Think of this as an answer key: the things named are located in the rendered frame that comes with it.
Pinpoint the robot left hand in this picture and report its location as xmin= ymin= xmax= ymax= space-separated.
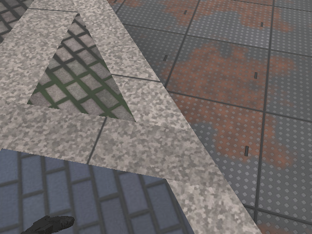
xmin=21 ymin=215 xmax=75 ymax=234

